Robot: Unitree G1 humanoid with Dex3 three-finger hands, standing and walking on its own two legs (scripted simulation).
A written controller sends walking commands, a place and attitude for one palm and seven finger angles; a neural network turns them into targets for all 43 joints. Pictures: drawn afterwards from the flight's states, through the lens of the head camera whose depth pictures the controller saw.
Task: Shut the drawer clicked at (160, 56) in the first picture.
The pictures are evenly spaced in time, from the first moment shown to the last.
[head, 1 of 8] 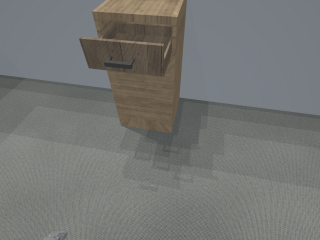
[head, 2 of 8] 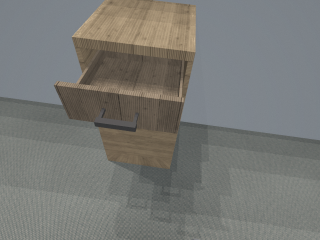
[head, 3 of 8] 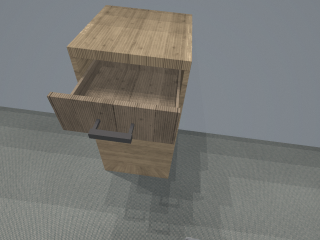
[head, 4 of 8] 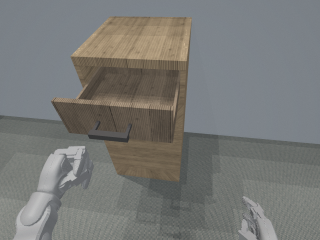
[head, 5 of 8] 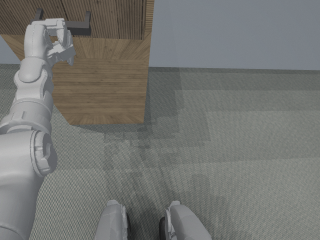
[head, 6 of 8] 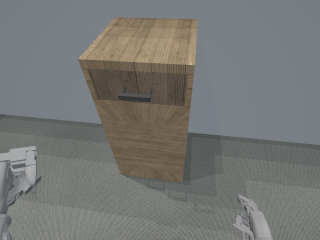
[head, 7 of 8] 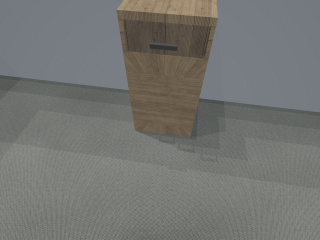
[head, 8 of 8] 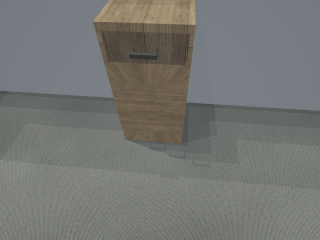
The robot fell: no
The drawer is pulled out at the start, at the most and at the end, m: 0.21 0.21 0.00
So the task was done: yes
